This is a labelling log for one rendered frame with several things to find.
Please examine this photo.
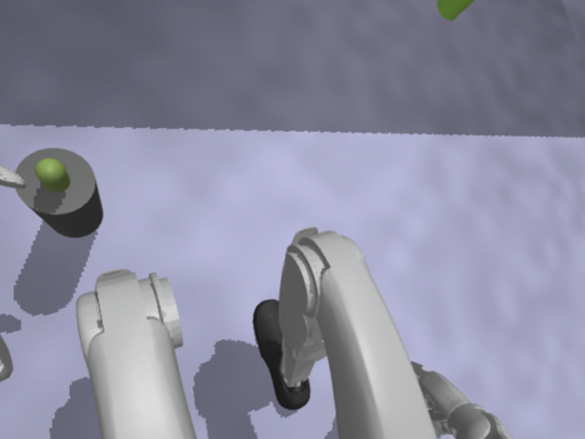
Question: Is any left robot hand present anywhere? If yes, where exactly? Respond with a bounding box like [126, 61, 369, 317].
[0, 166, 27, 188]

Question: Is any right robot foot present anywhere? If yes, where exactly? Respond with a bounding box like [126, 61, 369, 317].
[253, 299, 310, 410]

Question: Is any right robot arm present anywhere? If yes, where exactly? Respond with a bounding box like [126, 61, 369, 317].
[448, 403, 514, 439]

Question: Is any right robot hand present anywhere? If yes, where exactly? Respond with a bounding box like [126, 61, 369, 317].
[410, 361, 470, 438]

